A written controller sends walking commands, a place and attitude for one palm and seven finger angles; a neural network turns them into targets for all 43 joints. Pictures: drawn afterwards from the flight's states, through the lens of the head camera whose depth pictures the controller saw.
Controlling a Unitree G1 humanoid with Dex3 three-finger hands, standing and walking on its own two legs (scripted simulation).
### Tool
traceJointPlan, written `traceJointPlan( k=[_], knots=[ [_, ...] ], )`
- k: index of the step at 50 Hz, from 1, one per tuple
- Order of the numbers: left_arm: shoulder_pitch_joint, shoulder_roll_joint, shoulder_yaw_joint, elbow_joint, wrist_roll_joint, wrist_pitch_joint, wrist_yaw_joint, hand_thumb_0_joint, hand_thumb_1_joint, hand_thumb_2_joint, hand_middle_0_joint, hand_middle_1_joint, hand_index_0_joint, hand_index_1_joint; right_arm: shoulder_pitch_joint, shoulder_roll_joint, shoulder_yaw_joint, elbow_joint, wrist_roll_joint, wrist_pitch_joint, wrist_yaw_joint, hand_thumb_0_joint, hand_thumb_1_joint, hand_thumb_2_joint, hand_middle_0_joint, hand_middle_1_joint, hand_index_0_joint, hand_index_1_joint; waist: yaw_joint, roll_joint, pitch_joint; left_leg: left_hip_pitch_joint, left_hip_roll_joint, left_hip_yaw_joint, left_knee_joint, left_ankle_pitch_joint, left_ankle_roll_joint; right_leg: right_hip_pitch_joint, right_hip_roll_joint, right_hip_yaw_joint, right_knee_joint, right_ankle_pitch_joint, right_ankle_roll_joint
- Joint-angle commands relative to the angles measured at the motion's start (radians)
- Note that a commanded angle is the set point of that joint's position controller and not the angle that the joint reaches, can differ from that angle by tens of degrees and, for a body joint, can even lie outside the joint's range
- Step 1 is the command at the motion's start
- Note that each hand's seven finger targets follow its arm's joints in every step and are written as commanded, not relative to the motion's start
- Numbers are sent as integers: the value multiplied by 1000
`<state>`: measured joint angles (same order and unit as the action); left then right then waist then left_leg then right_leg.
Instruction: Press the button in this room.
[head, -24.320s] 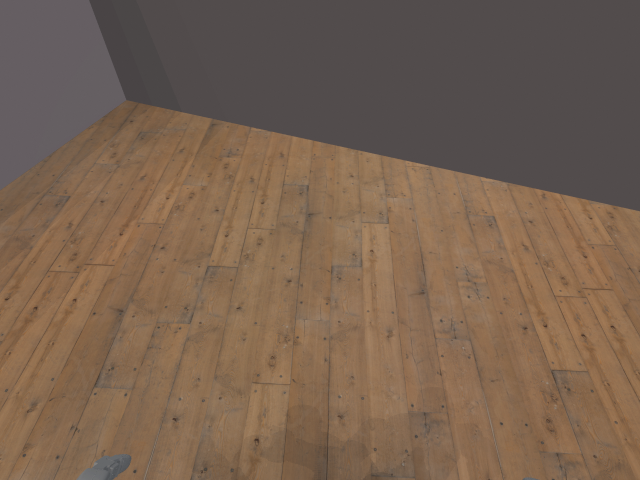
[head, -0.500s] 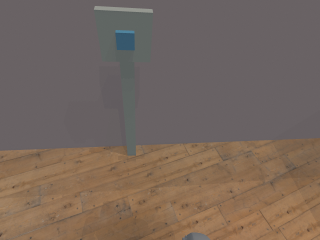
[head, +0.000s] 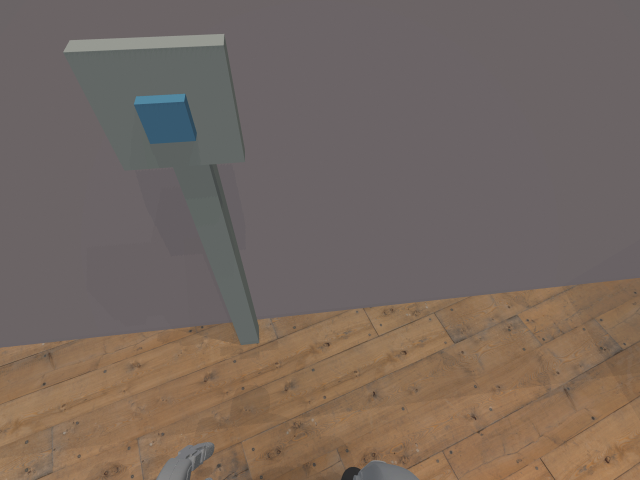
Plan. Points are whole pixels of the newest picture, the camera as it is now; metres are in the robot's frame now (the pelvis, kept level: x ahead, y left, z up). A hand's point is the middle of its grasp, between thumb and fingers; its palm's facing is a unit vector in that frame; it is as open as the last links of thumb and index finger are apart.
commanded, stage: come to a stop and stand still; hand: left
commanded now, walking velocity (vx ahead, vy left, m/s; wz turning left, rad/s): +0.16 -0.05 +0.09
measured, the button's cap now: (167, 118) +0.55 +0.21 +0.14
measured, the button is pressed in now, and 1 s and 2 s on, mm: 0 0 0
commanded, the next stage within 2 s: look again from close up in 1.04 s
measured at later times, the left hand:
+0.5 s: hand out of the picture +0.01 +0.17 -0.14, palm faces +0.14 -0.95 -0.28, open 7.3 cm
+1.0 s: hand out of the picture +0.02 +0.24 -0.15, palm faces +0.08 -0.97 -0.23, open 7.4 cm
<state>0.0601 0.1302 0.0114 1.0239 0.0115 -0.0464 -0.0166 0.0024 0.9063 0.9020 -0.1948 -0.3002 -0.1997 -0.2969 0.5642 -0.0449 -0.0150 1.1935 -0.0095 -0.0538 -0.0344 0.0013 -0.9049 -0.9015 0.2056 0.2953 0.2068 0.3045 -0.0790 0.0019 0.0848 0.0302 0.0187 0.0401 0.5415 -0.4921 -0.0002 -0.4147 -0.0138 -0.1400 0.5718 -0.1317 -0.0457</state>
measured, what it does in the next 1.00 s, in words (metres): steps on the spot: left foot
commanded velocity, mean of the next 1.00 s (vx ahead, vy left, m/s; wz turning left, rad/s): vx -0.07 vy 0.07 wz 0.00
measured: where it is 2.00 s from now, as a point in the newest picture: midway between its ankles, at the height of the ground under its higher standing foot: outside the picture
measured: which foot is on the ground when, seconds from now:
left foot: down 0.00-0.00, up 0.02-0.60, down 0.62-1.00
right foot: down 0.00-1.00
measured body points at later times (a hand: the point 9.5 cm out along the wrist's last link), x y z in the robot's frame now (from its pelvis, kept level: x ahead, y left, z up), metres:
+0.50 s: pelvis +0.03 -0.02 +0.02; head +0.07 -0.04 +0.47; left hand +0.00 +0.22 -0.12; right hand +0.16 -0.25 -0.14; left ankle -0.01 +0.16 -0.65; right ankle +0.09 -0.09 -0.72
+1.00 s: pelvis -0.01 +0.05 +0.01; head -0.03 +0.04 +0.46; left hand +0.01 +0.29 -0.13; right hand +0.00 -0.18 -0.14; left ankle -0.04 +0.14 -0.72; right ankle +0.09 -0.09 -0.72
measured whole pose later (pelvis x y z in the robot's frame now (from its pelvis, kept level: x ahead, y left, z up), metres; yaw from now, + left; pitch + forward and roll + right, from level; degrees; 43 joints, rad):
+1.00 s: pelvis -0.01 +0.05 +0.01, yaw +1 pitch -3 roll +1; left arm 0.31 0.18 0.02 0.98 0.02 0.03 0.02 0.00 0.91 0.90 -0.20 -0.30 -0.20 -0.30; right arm 0.37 -0.17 -0.02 0.98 -0.02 0.03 -0.01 0.00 -0.92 -0.90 0.20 0.29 0.20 0.30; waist 0.01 0.01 -0.01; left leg -0.13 -0.02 0.10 0.53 -0.35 0.04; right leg -0.33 -0.09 -0.08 0.50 -0.12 0.01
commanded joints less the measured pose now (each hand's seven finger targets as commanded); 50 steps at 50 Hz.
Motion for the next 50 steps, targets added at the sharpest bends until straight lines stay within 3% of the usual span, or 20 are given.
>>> traceJointPlan(
  k=[1,2,3,4,6,8,17,23,24,25,26,27,29,30,31,32,33,35,41,50],
  knots=[
    [406,255,63,75,-7,-31,42,0,900,900,-200,-300,-200,-300,-1,-148,-42,-81,21,-6,-1,0,-900,-900,200,300,200,300,169,-122,-268,-514,9,-56,763,-124,10,570,-475,491,-175,522,-236],
    [314,222,60,57,-7,-28,41,0,900,900,-200,-300,-200,-300,-22,-125,-45,-77,17,7,5,0,-900,-900,200,300,200,300,143,-113,-175,-527,50,-66,803,-54,10,441,-437,470,-242,258,-218],
    [254,179,50,43,-11,-23,43,0,900,900,-200,-300,-200,-300,-83,-112,-47,-89,9,17,11,0,-900,-900,200,300,200,300,129,-37,-65,-547,76,-60,791,9,6,303,-402,425,-286,136,-181],
    [212,137,37,33,-10,-23,47,0,900,900,-200,-300,-200,-300,-105,-100,-42,-93,2,27,10,0,-900,-900,200,300,200,300,97,18,7,-518,96,-65,747,61,4,177,-375,344,-303,209,-143],
    [175,84,12,26,-4,-31,51,0,900,900,-200,-300,-200,-300,-58,-66,-25,-69,0,54,5,0,-900,-900,200,300,200,300,44,19,-3,-393,97,-69,604,110,-22,53,-310,189,-283,518,-80],
    [176,93,19,10,6,-22,58,0,900,900,-200,-300,-200,-300,-74,-81,-32,-79,6,89,6,0,-900,-900,200,300,200,300,41,-51,-35,-368,78,-49,534,109,-40,35,-293,129,-252,655,-73],
    [223,186,55,-21,8,22,67,0,900,900,-200,-300,-200,-300,-306,-222,-65,-190,-11,133,21,0,-900,-900,200,300,200,300,86,-139,-96,-552,20,-112,638,150,-81,218,-328,192,-214,529,-108],
    [253,207,55,-26,22,32,60,0,900,900,-200,-300,-200,-300,-386,-215,-52,-220,-3,111,29,0,-900,-900,200,300,200,300,114,-190,-120,-442,14,-53,392,82,-71,241,-300,212,-243,293,-121],
    [285,301,12,-87,37,22,76,0,900,900,-200,-300,-200,-300,-383,-280,-45,-393,-32,86,44,0,-900,-900,200,300,200,300,44,-154,-137,-496,-60,-33,338,44,-35,398,-320,334,-142,683,-88],
    [296,288,55,-123,36,28,88,0,900,900,-200,-300,-200,-300,-305,-207,-53,-371,-16,85,40,0,-900,-900,200,300,200,300,63,-201,-348,-438,-4,-33,304,27,-29,390,-361,319,-117,285,-88],
    [285,257,62,-129,41,39,90,0,900,900,-200,-300,-200,-300,-350,-220,-62,-370,-19,86,39,0,-900,-900,200,300,200,300,91,-100,-328,-426,-23,10,225,33,-34,394,-323,304,-125,147,-102],
    [284,283,62,-139,39,49,86,0,900,900,-200,-300,-200,-300,-368,-211,-54,-389,-9,83,38,0,-900,-900,200,300,200,300,101,-114,-291,-390,-43,25,134,39,-24,364,-299,286,-132,57,-101],
    [245,247,59,-153,29,66,82,0,900,900,-200,-300,-200,-300,-289,-192,-44,-379,-6,67,29,0,-900,-900,200,300,200,300,60,-166,-200,-271,-54,34,-109,175,-3,219,-226,194,-93,-54,-39],
    [238,199,50,-145,15,71,77,0,900,900,-200,-300,-200,-300,-255,-222,-47,-367,-8,60,21,0,-900,-900,200,300,200,300,53,-111,-157,-209,2,-25,-161,219,14,129,-175,147,-62,-127,0],
    [247,151,41,-143,5,73,68,0,900,900,-200,-300,-200,-300,-249,-273,-59,-364,-16,57,14,0,-900,-900,200,300,200,300,59,20,-116,-218,124,-154,-182,301,50,62,-109,76,-17,-154,37],
    [264,115,31,-144,6,72,61,0,900,900,-200,-300,-200,-300,-295,-296,-62,-378,-21,61,8,0,-900,-900,200,300,200,300,91,89,-56,-300,194,-197,-189,363,78,61,-83,46,-21,-151,47],
    [287,104,31,-138,9,66,57,0,900,900,-200,-300,-200,-300,-316,-291,-55,-384,-26,62,5,0,-900,-900,200,300,200,300,109,29,-40,-351,187,-157,-167,345,83,115,-75,49,-40,-110,38],
    [252,134,27,-126,14,77,53,0,900,900,-200,-300,-200,-300,-324,-254,-44,-365,-16,56,4,0,-900,-900,200,300,200,300,96,171,31,-432,125,-132,-209,281,56,137,-61,49,-13,-99,40],
    [269,148,32,-107,13,70,43,0,900,900,-200,-300,-200,-300,-279,-254,-38,-345,-15,52,11,0,-900,-900,200,300,200,300,104,71,68,-530,109,-138,-297,-27,55,211,-57,75,-58,-93,38],
    [274,139,31,-78,10,55,46,0,900,900,-200,-300,-200,-300,-205,-237,-29,-274,-14,48,13,0,-900,-900,200,300,200,300,98,21,40,-479,91,-128,-292,2,53,233,-75,111,-111,-87,36]
  ],
)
